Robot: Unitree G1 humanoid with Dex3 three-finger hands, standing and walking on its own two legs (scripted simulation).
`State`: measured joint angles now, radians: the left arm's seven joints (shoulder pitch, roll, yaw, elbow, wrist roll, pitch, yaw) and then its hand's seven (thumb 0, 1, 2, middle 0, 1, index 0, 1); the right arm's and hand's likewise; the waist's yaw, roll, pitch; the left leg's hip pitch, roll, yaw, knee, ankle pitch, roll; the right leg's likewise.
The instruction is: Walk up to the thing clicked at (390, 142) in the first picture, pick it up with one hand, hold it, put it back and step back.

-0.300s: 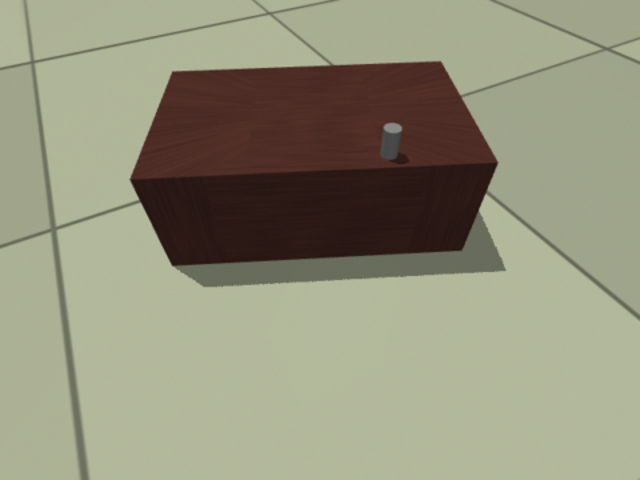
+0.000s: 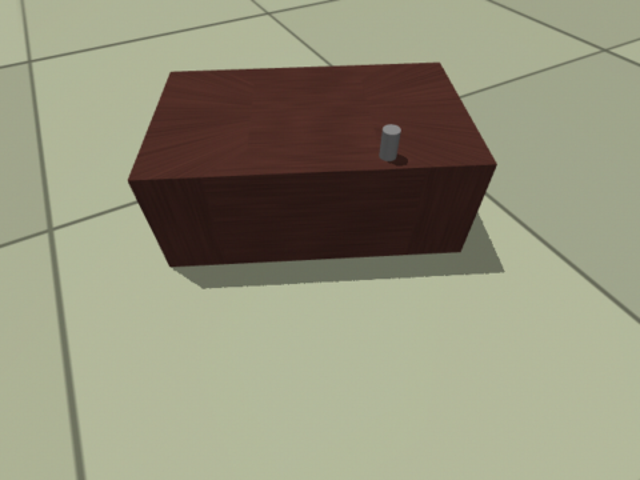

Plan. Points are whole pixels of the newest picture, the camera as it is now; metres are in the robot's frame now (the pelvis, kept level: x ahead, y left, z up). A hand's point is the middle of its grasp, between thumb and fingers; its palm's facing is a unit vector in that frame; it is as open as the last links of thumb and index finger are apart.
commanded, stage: stand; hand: right
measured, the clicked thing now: (389, 143) +1.13 -0.22 -0.28
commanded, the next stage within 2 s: walk up in 0.82 s
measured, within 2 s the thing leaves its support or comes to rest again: neither
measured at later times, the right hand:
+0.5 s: hand out of the picture +0.09 -0.25 -0.16, palm faces -0.02 +0.94 -0.34, open 7.3 cm
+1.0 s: hand out of the picture +0.09 -0.27 -0.15, palm faces -0.06 +0.92 -0.38, open 7.3 cm
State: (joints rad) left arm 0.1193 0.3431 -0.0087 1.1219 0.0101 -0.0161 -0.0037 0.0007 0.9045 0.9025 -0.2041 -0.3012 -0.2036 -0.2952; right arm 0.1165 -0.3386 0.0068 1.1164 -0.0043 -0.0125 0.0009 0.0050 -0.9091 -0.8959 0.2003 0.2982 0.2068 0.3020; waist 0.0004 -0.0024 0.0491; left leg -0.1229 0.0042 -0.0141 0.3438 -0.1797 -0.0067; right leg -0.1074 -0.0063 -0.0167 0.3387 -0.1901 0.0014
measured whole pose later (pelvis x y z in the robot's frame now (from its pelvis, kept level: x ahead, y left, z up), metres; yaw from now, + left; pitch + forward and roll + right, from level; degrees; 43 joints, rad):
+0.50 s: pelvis +0.01 +0.00 +0.00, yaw +0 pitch -3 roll +0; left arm 0.12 0.34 -0.01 1.12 0.01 -0.01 0.00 0.00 0.90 0.90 -0.20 -0.30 -0.20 -0.30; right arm 0.11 -0.34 0.01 1.12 0.00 -0.01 0.00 0.00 -0.91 -0.90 0.20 0.30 0.21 0.30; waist 0.00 0.00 0.04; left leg -0.10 0.00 -0.02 0.32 -0.18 0.00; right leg -0.09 -0.01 -0.02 0.33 -0.20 0.01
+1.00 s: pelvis +0.03 +0.00 -0.01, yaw +2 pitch -2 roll -1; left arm 0.22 0.38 0.07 1.02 0.05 -0.04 -0.05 0.00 0.90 0.90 -0.21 -0.30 -0.21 -0.30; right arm 0.22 -0.39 -0.06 1.06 -0.03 -0.02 0.04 0.01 -0.91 -0.90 0.20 0.30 0.21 0.30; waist 0.02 0.00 0.03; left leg -0.26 0.02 0.00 0.66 -0.44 0.03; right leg -0.11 -0.01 -0.05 0.44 -0.28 -0.03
